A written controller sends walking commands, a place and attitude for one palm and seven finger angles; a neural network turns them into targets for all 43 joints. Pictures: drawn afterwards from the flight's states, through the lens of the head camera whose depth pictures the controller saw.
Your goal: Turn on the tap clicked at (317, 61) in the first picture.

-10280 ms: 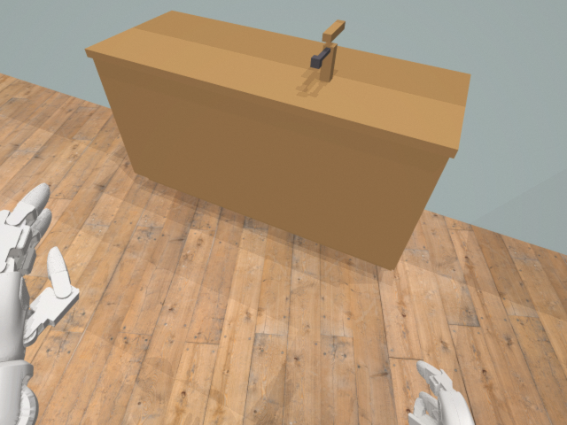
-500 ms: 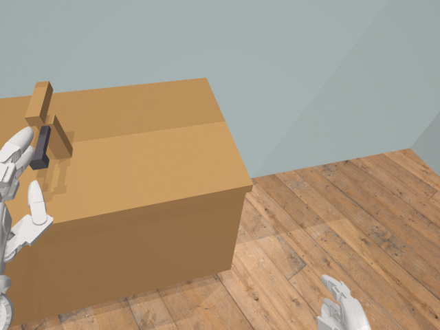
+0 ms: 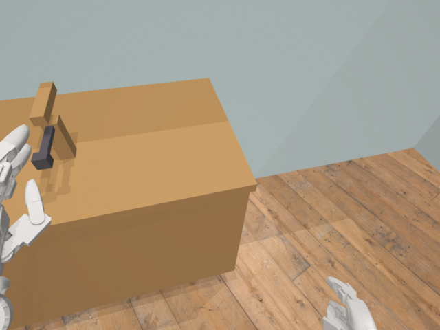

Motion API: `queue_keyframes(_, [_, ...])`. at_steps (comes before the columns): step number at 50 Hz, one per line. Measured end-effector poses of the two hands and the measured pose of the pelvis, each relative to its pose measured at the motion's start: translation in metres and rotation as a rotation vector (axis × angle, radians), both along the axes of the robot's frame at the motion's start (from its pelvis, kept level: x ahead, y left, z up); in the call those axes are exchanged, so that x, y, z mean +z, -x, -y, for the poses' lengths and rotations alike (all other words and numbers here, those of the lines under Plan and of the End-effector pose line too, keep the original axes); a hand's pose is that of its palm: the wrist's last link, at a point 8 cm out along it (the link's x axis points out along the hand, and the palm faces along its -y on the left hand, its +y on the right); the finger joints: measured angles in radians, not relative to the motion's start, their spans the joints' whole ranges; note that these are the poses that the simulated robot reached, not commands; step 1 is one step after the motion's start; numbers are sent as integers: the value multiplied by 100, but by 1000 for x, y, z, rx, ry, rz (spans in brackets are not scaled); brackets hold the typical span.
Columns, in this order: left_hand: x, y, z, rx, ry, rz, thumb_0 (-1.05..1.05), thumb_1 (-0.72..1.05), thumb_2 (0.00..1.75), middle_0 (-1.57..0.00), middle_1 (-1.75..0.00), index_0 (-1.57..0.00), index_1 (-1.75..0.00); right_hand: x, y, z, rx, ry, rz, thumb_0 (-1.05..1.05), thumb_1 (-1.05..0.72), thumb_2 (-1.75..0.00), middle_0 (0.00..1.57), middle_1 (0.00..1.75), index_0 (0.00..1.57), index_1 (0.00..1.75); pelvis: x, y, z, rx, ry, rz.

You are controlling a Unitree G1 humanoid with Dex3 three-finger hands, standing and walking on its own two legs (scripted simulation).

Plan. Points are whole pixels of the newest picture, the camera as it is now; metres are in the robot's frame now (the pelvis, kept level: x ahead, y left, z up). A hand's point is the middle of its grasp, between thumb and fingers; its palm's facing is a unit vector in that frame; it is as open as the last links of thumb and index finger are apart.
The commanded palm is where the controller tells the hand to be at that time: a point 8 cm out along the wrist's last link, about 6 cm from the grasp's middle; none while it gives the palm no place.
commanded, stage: shuffle to correct the standing spot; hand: left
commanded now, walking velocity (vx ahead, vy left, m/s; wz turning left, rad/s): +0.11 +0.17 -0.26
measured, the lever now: (42, 160) +0.41 +0.40 +0.06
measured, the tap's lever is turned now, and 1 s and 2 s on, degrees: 0 0 0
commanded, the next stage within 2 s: come to a stop and stand still in 0.76 s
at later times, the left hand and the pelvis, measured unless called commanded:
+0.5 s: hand (34, 202) +0.23 +0.26 +0.18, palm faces +0.31 -0.86 -0.41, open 7.4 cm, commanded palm +0.18 +0.31 +0.19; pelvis +0.00 +0.05 +0.00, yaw -5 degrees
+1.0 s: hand (29, 166) +0.29 +0.30 +0.19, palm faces +0.30 -0.86 -0.41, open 7.4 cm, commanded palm +0.24 +0.34 +0.19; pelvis +0.05 +0.08 +0.01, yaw -5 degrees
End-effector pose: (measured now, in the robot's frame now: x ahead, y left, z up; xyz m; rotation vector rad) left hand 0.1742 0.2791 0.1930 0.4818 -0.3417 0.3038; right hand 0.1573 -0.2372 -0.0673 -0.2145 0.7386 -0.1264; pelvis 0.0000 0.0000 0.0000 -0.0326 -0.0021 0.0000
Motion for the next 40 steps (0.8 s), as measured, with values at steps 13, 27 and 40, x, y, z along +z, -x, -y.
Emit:
queue_keyframes(13, [6,-11,5,-51,-17,1,1,89,90,-21,-30,-21,-30,-2,12,-8,-9,-20,16,1,-90,-90,20,30,20,30,1,9,-9,-32,-14,17])
queue_keyframes(27, [5,-28,-35,-67,-55,13,1,88,90,-22,-30,-22,-30,-14,46,-32,-165,15,-8,1,-90,-90,20,30,20,30,-5,1,-54,-80,-64,21])
queue_keyframes(40, [-1,-53,-66,-42,-15,-8,1,89,90,-21,-30,-21,-30,-20,25,-91,-118,-63,-49,1,-90,-90,20,30,20,30,1,-25,-81,-90,-53,8])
